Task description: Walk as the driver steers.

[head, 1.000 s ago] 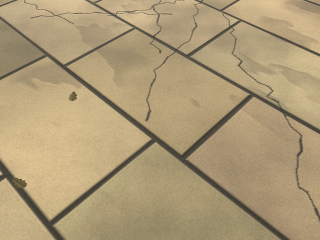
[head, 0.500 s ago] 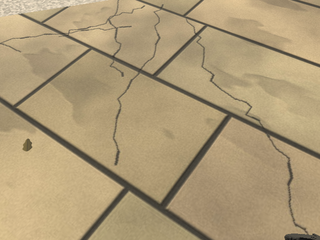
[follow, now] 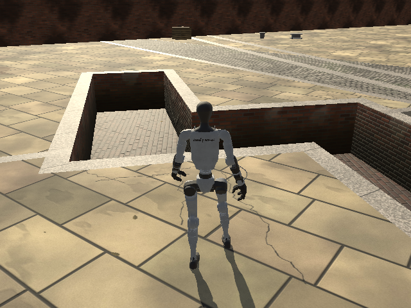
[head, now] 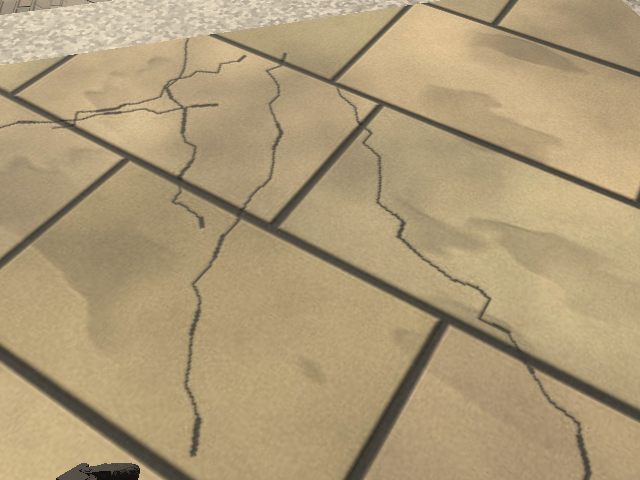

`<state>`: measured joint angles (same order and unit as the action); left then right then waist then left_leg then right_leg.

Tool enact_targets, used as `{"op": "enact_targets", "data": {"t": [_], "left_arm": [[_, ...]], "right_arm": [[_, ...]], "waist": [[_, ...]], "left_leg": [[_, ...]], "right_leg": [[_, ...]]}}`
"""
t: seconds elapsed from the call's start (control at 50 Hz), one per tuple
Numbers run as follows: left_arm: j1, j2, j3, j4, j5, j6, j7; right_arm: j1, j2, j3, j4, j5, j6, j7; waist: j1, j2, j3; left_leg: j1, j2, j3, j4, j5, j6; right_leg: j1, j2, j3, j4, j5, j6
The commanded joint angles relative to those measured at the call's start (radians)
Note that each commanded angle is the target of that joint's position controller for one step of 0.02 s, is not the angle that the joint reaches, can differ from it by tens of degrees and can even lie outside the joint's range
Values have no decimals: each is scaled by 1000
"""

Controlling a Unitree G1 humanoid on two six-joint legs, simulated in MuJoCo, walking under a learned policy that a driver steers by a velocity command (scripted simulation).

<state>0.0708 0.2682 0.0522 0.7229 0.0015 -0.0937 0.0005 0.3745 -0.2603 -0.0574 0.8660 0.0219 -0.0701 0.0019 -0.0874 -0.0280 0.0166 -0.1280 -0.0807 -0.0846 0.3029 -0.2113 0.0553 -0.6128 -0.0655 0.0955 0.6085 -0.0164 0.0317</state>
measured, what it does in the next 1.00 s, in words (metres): walks ahead, turning left: right foot, then left foot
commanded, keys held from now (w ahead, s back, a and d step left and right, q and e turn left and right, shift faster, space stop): w+q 0.58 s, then w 0.10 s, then w+e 0.32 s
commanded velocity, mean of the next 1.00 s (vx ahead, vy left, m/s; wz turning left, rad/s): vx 0.50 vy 0.00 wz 0.33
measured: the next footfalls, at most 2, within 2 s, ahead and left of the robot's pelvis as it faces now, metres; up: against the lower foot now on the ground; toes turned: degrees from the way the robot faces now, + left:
right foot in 0.14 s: +0.24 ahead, -0.14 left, +0.00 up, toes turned +8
left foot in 0.64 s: +0.44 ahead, +0.19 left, +0.00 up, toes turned +26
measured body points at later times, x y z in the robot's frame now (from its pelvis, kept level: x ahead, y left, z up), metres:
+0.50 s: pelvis +0.26 -0.02 -0.01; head +0.29 +0.00 +0.44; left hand +0.19 +0.27 -0.13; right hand +0.53 -0.20 -0.09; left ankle +0.37 +0.18 -0.69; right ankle +0.20 -0.15 -0.75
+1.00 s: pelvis +0.50 +0.13 +0.00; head +0.52 +0.14 +0.45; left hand +0.55 +0.43 -0.11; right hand +0.66 -0.10 -0.12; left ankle +0.41 +0.18 -0.75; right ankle +0.73 +0.03 -0.68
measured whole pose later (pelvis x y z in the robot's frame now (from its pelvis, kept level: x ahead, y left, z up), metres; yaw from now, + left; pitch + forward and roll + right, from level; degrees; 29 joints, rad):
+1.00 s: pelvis +0.50 +0.13 +0.00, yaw +20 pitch +1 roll +2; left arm 0.17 0.29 0.06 0.80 -0.02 -0.06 -0.02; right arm 0.31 -0.26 -0.06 0.78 -0.01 -0.09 0.01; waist -0.04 -0.04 0.01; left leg -0.01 -0.07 0.12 0.22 -0.23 0.06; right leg -0.72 -0.11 0.07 0.77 0.08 0.01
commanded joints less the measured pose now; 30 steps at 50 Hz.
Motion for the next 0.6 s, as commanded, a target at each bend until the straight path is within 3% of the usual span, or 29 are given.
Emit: {"op": "enact_targets", "data": {"t": [0.02, 0.08, 0.1, 0.12, 0.14, 0.16, 0.18, 0.2, 0.22, 0.24, 0.28, 0.38, 0.46, 0.52, 0.56, 0.6], "left_arm": [[-103, 67, 13, -91, -12, -23, -9], [-84, 106, 27, -96, -17, -38, -15], [-24, 120, 36, -80, -16, -41, -13], [74, 152, 51, -60, -6, -45, -6], [242, 216, 69, -43, 8, -45, 4], [316, 287, 87, -10, 12, -26, 1], [304, 197, 68, -17, 1, -20, -3], [262, 137, 51, -26, -3, -18, -1], [208, 117, 41, -28, 3, -15, -2], [168, 93, 34, -22, 6, -12, -4], [136, 88, 33, -10, 12, -16, -5], [145, 139, 54, 26, 5, -25, -1], [171, 170, 61, 48, -2, -13, 6], [210, 198, 69, 69, -17, 1, 7], [218, 220, 76, 77, -27, 14, 8], [223, 250, 84, 80, -35, 27, 14]], "right_arm": [[14, -175, -43, -59, 9, 0, -13], [12, -184, -49, -68, 6, 13, -20], [0, -172, -46, -75, 5, 16, -21], [-12, -143, -36, -88, 0, 15, -19], [-30, -84, -15, -118, -17, 10, -16], [101, -21, 5, -152, 7, -5, -15], [90, -121, -15, -132, 21, -6, -18], [1, -172, -31, -142, 18, -1, -17], [-39, -161, -33, -149, 10, 6, -18], [-67, -148, -35, -162, 1, 10, -15], [-68, -108, -32, -178, 8, 26, -4], [-147, -73, -22, -231, 0, 40, 10], [-269, -59, -11, -269, 0, 31, 35], [-346, -67, -12, -310, 3, 33, 50], [-358, -86, -20, -331, 0, 36, 58], [-272, -126, -43, -323, -7, 42, 56]], "waist": [[12, 114, -5], [46, 140, -15], [82, 143, -35], [132, 133, -99], [205, 26, -236], [150, -296, -355], [166, -217, -291], [181, -120, -169], [159, -56, -106], [138, -56, -54], [104, -98, -14], [99, -40, -1], [141, -27, 26], [160, -28, 52], [145, -40, 49], [81, -67, -24]], "left_leg": [[-70, 229, -201, -63, 140, 150], [-27, 251, -279, 18, 111, 124], [-38, 231, -279, 70, 128, 106], [-86, 180, -252, 184, 160, 77], [-219, 113, -164, 465, 35, 36], [-550, 1, -38, 764, -365, -13], [-674, 78, -70, 913, -372, -23], [-703, 111, -65, 954, -279, -27], [-669, 142, -41, 944, -204, -37], [-651, 165, -37, 906, -156, -42], [-588, 202, -22, 863, -110, -48], [-608, 216, -3, 687, 58, -69], [-546, 191, 58, 470, 229, -48], [-543, 175, 93, 382, 198, -21], [-508, 145, 128, 345, 111, 11], [-337, 69, 184, 324, 14, 57]], "right_leg": [[126, 58, -32, -91, 61, 7], [213, 63, -24, -157, -25, -16], [302, 61, -34, -192, -37, -37], [466, 26, -17, -195, -50, -70], [717, -149, 139, -171, -84, -135], [998, -364, 551, -243, -250, -287], [952, -366, 628, -286, -425, -287], [840, -320, 476, -300, -397, -245], [725, -275, 353, -322, -284, -221], [638, -240, 271, -350, -201, -214], [524, -207, 151, -409, -118, -212], [515, -205, -39, -457, 77, -226], [534, -183, -169, -457, 96, -191], [610, -210, -209, -434, 118, -170], [664, -224, -240, -370, 275, -150], [677, -218, -275, -188, 603, -131]]}}
Over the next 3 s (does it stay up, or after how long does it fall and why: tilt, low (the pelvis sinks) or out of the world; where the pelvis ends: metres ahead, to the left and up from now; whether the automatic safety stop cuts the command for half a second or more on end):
stays up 1.50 0.28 -0.01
